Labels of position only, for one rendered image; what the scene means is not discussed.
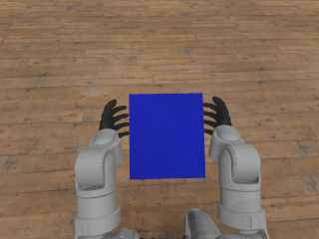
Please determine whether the robot right thigh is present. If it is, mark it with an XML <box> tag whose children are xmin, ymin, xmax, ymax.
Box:
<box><xmin>183</xmin><ymin>210</ymin><xmax>221</xmax><ymax>239</ymax></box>

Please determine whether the robot left hand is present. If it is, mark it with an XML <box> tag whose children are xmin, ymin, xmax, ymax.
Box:
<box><xmin>99</xmin><ymin>99</ymin><xmax>130</xmax><ymax>138</ymax></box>

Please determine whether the left robot forearm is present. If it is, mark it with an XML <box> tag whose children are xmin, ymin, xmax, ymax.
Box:
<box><xmin>74</xmin><ymin>128</ymin><xmax>124</xmax><ymax>239</ymax></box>

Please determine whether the robot thigh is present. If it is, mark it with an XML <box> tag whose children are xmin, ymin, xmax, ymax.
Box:
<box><xmin>183</xmin><ymin>210</ymin><xmax>221</xmax><ymax>239</ymax></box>
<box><xmin>110</xmin><ymin>228</ymin><xmax>140</xmax><ymax>239</ymax></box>

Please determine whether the robot left thigh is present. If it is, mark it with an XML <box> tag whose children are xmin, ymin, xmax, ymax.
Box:
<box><xmin>110</xmin><ymin>228</ymin><xmax>140</xmax><ymax>239</ymax></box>

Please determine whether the carton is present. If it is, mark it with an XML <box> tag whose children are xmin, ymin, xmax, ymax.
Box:
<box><xmin>129</xmin><ymin>93</ymin><xmax>206</xmax><ymax>180</ymax></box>

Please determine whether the right robot forearm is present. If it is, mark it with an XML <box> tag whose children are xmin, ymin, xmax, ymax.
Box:
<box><xmin>208</xmin><ymin>124</ymin><xmax>269</xmax><ymax>239</ymax></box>

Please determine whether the robot right hand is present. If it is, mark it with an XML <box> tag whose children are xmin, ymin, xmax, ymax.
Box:
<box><xmin>202</xmin><ymin>96</ymin><xmax>232</xmax><ymax>135</ymax></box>

